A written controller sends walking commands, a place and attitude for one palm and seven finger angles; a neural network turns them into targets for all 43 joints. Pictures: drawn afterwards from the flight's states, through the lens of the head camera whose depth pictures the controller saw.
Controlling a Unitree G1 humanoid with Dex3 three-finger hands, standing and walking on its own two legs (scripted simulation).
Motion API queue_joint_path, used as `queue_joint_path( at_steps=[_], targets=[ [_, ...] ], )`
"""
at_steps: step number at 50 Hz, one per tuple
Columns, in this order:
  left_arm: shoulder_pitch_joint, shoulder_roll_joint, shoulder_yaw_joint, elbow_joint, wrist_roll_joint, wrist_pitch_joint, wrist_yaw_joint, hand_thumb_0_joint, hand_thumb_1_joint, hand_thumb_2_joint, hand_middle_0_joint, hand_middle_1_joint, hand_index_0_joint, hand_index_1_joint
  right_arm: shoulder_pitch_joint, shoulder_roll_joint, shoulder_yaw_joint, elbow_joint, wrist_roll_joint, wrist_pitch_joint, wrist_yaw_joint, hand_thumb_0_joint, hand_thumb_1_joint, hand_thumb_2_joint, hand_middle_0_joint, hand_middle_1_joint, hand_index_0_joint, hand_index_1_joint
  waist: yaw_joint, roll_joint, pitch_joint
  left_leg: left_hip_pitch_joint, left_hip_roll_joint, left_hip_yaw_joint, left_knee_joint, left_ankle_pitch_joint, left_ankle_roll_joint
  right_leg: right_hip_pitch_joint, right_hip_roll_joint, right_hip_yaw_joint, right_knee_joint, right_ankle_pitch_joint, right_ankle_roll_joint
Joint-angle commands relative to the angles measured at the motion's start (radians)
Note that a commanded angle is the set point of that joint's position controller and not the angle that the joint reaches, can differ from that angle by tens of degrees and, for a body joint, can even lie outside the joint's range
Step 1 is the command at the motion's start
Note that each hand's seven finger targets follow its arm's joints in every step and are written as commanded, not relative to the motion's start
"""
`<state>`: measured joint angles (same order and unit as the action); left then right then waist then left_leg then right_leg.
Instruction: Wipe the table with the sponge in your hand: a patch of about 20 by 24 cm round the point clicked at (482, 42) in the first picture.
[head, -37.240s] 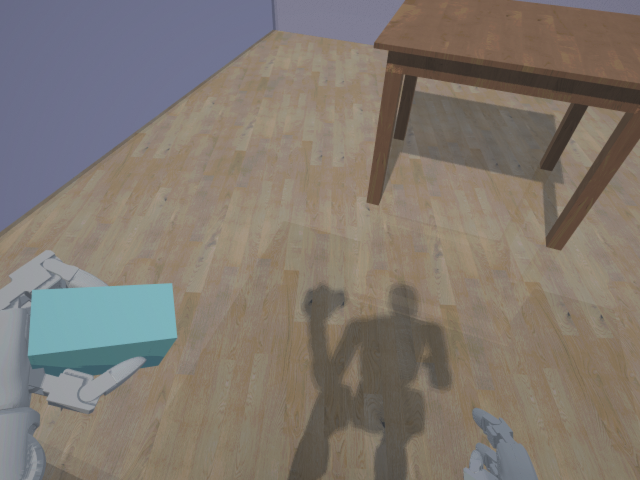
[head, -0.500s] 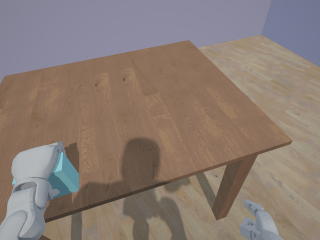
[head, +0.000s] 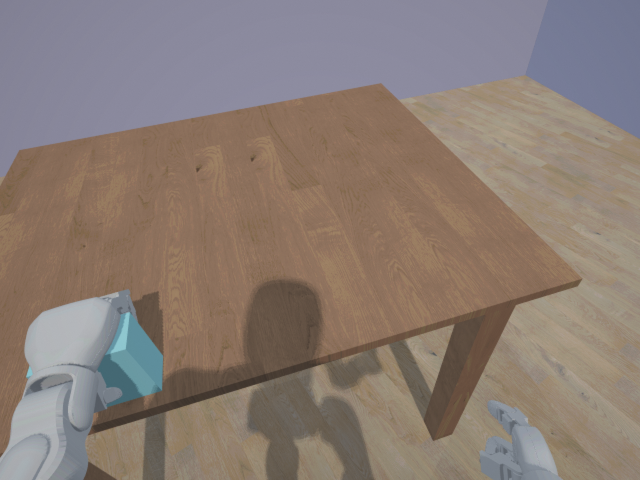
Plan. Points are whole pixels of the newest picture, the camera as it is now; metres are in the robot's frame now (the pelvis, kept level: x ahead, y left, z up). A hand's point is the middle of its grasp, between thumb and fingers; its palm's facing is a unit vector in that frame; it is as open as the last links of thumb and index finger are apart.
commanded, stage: lift the sponge slowly off the table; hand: left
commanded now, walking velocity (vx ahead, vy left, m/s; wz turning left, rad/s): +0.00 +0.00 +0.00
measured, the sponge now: (109, 371) +0.22 +0.31 +0.03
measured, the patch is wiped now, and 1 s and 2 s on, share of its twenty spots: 0.95 0.95 0.95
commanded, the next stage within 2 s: bring the sponge back beside the body in 1.80 s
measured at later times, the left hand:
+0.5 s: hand (95, 343) +0.22 +0.30 +0.09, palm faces +0.01 -0.05 -1.00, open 9.7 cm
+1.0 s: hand (81, 327) +0.23 +0.31 +0.12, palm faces +0.04 -0.05 -1.00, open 9.7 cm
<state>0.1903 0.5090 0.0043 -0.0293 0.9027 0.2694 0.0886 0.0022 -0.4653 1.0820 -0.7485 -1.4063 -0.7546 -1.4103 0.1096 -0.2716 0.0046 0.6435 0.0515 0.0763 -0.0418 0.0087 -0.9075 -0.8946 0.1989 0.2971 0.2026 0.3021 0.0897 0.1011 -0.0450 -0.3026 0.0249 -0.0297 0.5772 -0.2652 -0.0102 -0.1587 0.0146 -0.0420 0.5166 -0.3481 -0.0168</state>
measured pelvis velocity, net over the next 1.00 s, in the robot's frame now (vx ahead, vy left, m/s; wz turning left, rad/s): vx -0.02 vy -0.01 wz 0.01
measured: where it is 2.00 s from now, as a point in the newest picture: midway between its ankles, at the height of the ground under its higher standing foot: outside the picture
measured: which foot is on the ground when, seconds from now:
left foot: down 0.00-1.00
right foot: down 0.00-1.00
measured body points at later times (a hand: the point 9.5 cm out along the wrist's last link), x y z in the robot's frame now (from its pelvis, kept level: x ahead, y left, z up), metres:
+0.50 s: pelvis -0.01 -0.01 +0.01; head -0.03 -0.04 +0.45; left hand +0.22 +0.30 +0.15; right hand +0.22 -0.21 -0.08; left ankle +0.03 +0.13 -0.73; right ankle -0.04 -0.11 -0.73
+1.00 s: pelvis -0.02 -0.01 +0.01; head -0.03 -0.04 +0.46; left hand +0.22 +0.31 +0.17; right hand +0.22 -0.22 -0.08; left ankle +0.03 +0.13 -0.73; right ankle -0.04 -0.11 -0.73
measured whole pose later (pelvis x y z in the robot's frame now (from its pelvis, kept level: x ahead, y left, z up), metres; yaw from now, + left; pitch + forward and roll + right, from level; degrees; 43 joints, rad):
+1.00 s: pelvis -0.02 -0.01 +0.01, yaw +1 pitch -4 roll -1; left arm 0.03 0.58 0.01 -0.04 0.86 0.26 -0.04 -0.01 -0.48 1.08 -0.78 -1.37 -0.79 -1.37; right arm 0.06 -0.28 0.03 0.67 0.04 0.04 -0.07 0.01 -0.91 -0.89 0.20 0.30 0.20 0.30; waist 0.12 0.11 0.01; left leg -0.20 0.03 -0.05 0.47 -0.19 -0.02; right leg -0.06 0.02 -0.06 0.42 -0.28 -0.03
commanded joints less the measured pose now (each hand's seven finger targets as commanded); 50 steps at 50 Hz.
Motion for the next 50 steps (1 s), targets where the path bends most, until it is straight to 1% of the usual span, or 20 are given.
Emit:
queue_joint_path(
  at_steps=[1, 6, 8, 11, 13, 14, 18, 21, 23, 24, 27, 28, 29, 33, 36, 38, 43, 44, 48, 50],
  targets=[
    [-0.125, 0.189, 0.106, -0.193, -0.001, -0.012, 0.022, 0.0, 0.1, 1.3, -1.2, -1.6, -1.2, -1.6, -0.186, -0.102, -0.038, -0.178, 0.002, -0.058, -0.005, 0.0, -0.9, -0.9, 0.2, 0.3, 0.2, 0.3, 0.012, -0.027, -0.12, 0.135, -0.058, 0.007, -0.066, 0.228, 0.06, -0.044, 0.045, 0.004, -0.088, 0.301, -0.041],
    [-0.189, 0.228, 0.132, -0.184, 0.007, -0.008, 0.028, 0.0, 0.1, 1.3, -1.2, -1.6, -1.2, -1.6, -0.195, -0.103, -0.034, -0.165, -0.003, -0.065, -0.014, 0.0, -0.9, -0.9, 0.2, 0.3, 0.2, 0.3, 0.012, -0.044, -0.106, 0.146, -0.06, 0.007, -0.077, 0.213, 0.061, -0.045, 0.043, 0.01, -0.106, 0.278, -0.04],
    [-0.256, 0.288, 0.174, -0.21, 0.013, -0.011, 0.031, 0.0, 0.1, 1.3, -1.2, -1.6, -1.2, -1.6, -0.213, -0.107, -0.029, -0.161, -0.004, -0.068, -0.02, 0.0, -0.9, -0.9, 0.2, 0.3, 0.2, 0.3, 0.018, -0.03, -0.12, 0.169, -0.059, 0.002, -0.086, 0.21, 0.059, -0.034, 0.046, 0.027, -0.116, 0.263, -0.046],
    [-0.295, 0.242, 0.123, -0.181, 0.015, -0.014, 0.022, 0.0, 0.1, 1.3, -1.2, -1.6, -1.2, -1.6, -0.207, -0.099, -0.027, -0.15, -0.003, -0.074, -0.026, 0.0, -0.9, -0.9, 0.2, 0.3, 0.2, 0.3, 0.007, 0.0, -0.108, 0.176, -0.062, 0.009, -0.09, 0.212, 0.06, -0.043, 0.043, 0.01, -0.123, 0.26, -0.043],
    [-0.321, 0.285, 0.155, -0.21, 0.016, -0.018, 0.016, 0.0, 0.1, 1.3, -1.2, -1.6, -1.2, -1.6, -0.227, -0.103, -0.023, -0.149, -0.004, -0.078, -0.027, 0.0, -0.9, -0.9, 0.2, 0.3, 0.2, 0.3, 0.015, 0.018, -0.132, 0.196, -0.063, 0.0, -0.102, 0.214, 0.057, -0.02, 0.047, 0.025, -0.131, 0.25, -0.05],
    [-0.325, 0.241, 0.118, -0.199, 0.009, -0.02, 0.012, 0.0, 0.1, 1.3, -1.2, -1.6, -1.2, -1.6, -0.218, -0.094, -0.022, -0.154, -0.003, -0.082, -0.029, 0.0, -0.9, -0.9, 0.2, 0.3, 0.2, 0.3, 0.009, 0.001, -0.128, 0.189, -0.064, 0.009, -0.101, 0.211, 0.06, -0.024, 0.042, 0.009, -0.128, 0.25, -0.043],
    [-0.352, 0.295, 0.16, -0.18, 0.012, -0.019, -0.004, 0.0, 0.1, 1.3, -1.2, -1.6, -1.2, -1.6, -0.232, -0.105, -0.02, -0.145, -0.004, -0.081, -0.03, 0.0, -0.9, -0.9, 0.2, 0.3, 0.2, 0.3, 0.015, -0.004, -0.129, 0.203, -0.062, 0.001, -0.117, 0.218, 0.057, -0.005, 0.045, 0.024, -0.146, 0.255, -0.05],
    [-0.356, 0.262, 0.127, -0.154, 0.007, -0.017, -0.017, 0.0, 0.1, 1.3, -1.2, -1.6, -1.2, -1.6, -0.22, -0.104, -0.021, -0.143, -0.005, -0.081, -0.028, 0.0, -0.9, -0.9, 0.2, 0.3, 0.2, 0.3, 0.011, -0.021, -0.123, 0.196, -0.063, 0.009, -0.119, 0.22, 0.059, -0.005, 0.04, 0.01, -0.148, 0.267, -0.043],
    [-0.355, 0.312, 0.17, -0.185, 0.011, -0.014, -0.021, 0.0, 0.1, 1.3, -1.2, -1.6, -1.2, -1.6, -0.241, -0.109, -0.018, -0.148, -0.006, -0.078, -0.027, 0.0, -0.9, -0.9, 0.2, 0.3, 0.2, 0.3, 0.026, 0.005, -0.145, 0.209, -0.065, 0.002, -0.13, 0.226, 0.056, 0.021, 0.043, 0.027, -0.151, 0.264, -0.051],
    [-0.353, 0.266, 0.132, -0.193, 0.006, -0.017, -0.023, 0.0, 0.1, 1.3, -1.2, -1.6, -1.2, -1.6, -0.237, -0.098, -0.018, -0.157, -0.004, -0.082, -0.025, 0.0, -0.9, -0.9, 0.2, 0.3, 0.2, 0.3, 0.021, -0.003, -0.146, 0.202, -0.064, 0.011, -0.125, 0.23, 0.057, 0.017, 0.038, 0.01, -0.144, 0.269, -0.045],
    [-0.281, 0.282, 0.159, -0.192, -0.008, -0.009, -0.032, 0.0, 0.1, 1.3, -1.2, -1.6, -1.2, -1.6, -0.23, -0.106, -0.023, -0.157, -0.006, -0.073, -0.018, 0.0, -0.9, -0.9, 0.2, 0.3, 0.2, 0.3, 0.03, -0.02, -0.134, 0.2, -0.065, 0.013, -0.121, 0.254, 0.058, 0.033, 0.035, 0.012, -0.148, 0.318, -0.042],
    [-0.309, 0.328, 0.197, -0.196, -0.005, -0.004, -0.032, 0.0, 0.1, 1.3, -1.2, -1.6, -1.2, -1.6, -0.248, -0.112, -0.019, -0.153, -0.005, -0.072, -0.02, 0.0, -0.9, -0.9, 0.2, 0.3, 0.2, 0.3, 0.03, -0.028, -0.123, 0.204, -0.062, 0.008, -0.131, 0.241, 0.056, 0.032, 0.04, 0.031, -0.156, 0.294, -0.048],
    [-0.342, 0.284, 0.152, -0.202, -0.005, -0.003, -0.035, 0.0, 0.1, 1.3, -1.2, -1.6, -1.2, -1.6, -0.242, -0.103, -0.015, -0.16, -0.004, -0.074, -0.021, 0.0, -0.9, -0.9, 0.2, 0.3, 0.2, 0.3, 0.02, -0.026, -0.121, 0.197, -0.063, 0.016, -0.127, 0.239, 0.057, 0.021, 0.034, 0.016, -0.152, 0.291, -0.041],
    [-0.345, 0.339, 0.196, -0.233, -0.013, -0.006, -0.042, 0.0, 0.1, 1.3, -1.2, -1.6, -1.2, -1.6, -0.254, -0.109, -0.016, -0.159, -0.005, -0.078, -0.023, 0.0, -0.9, -0.9, 0.2, 0.3, 0.2, 0.3, 0.028, -0.001, -0.127, 0.221, -0.065, 0.011, -0.131, 0.244, 0.057, 0.033, 0.037, 0.039, -0.164, 0.297, -0.047],
    [-0.338, 0.313, 0.175, -0.205, -0.021, -0.009, -0.054, 0.0, 0.1, 1.3, -1.2, -1.6, -1.2, -1.6, -0.235, -0.108, -0.018, -0.155, -0.004, -0.079, -0.025, 0.0, -0.9, -0.9, 0.2, 0.3, 0.2, 0.3, 0.022, -0.022, -0.111, 0.21, -0.065, 0.014, -0.13, 0.24, 0.059, 0.027, 0.031, 0.019, -0.167, 0.296, -0.038],
    [-0.38, 0.361, 0.207, -0.212, -0.022, -0.011, -0.06, 0.0, 0.1, 1.3, -1.2, -1.6, -1.2, -1.6, -0.257, -0.11, -0.012, -0.155, -0.003, -0.084, -0.031, 0.0, -0.9, -0.9, 0.2, 0.3, 0.2, 0.3, 0.022, -0.011, -0.097, 0.218, -0.065, 0.01, -0.138, 0.223, 0.057, 0.02, 0.035, 0.039, -0.18, 0.267, -0.044],
    [-0.444, 0.339, 0.17, -0.234, -0.026, -0.027, -0.078, 0.0, 0.1, 1.3, -1.2, -1.6, -1.2, -1.6, -0.264, -0.105, -0.008, -0.156, 0.0, -0.094, -0.034, 0.0, -0.9, -0.9, 0.2, 0.3, 0.2, 0.3, 0.017, 0.028, -0.115, 0.238, -0.064, 0.004, -0.151, 0.22, 0.055, 0.022, 0.038, 0.032, -0.189, 0.243, -0.048],
    [-0.442, 0.314, 0.15, -0.225, -0.026, -0.032, -0.077, 0.0, 0.1, 1.3, -1.2, -1.6, -1.2, -1.6, -0.246, -0.1, -0.01, -0.153, -0.003, -0.1, -0.036, 0.0, -0.9, -0.9, 0.2, 0.3, 0.2, 0.3, 0.016, 0.003, -0.136, 0.238, -0.066, 0.01, -0.143, 0.233, 0.058, 0.027, 0.033, 0.018, -0.179, 0.259, -0.044],
    [-0.449, 0.362, 0.191, -0.223, -0.023, -0.019, -0.083, 0.0, 0.1, 1.3, -1.2, -1.6, -1.2, -1.6, -0.264, -0.11, -0.007, -0.151, -0.003, -0.09, -0.031, 0.0, -0.9, -0.9, 0.2, 0.3, 0.2, 0.3, 0.024, 0.014, -0.123, 0.23, -0.061, 0.002, -0.165, 0.23, 0.052, 0.042, 0.038, 0.03, -0.187, 0.255, -0.05],
    [-0.461, 0.347, 0.181, -0.158, -0.021, -0.006, -0.081, 0.0, 0.1, 1.3, -1.2, -1.6, -1.2, -1.6, -0.245, -0.109, -0.008, -0.137, -0.005, -0.089, -0.031, 0.0, -0.9, -0.9, 0.2, 0.3, 0.2, 0.3, 0.022, -0.019, -0.107, 0.217, -0.061, 0.01, -0.163, 0.22, 0.052, 0.029, 0.033, 0.015, -0.193, 0.242, -0.045]
  ],
)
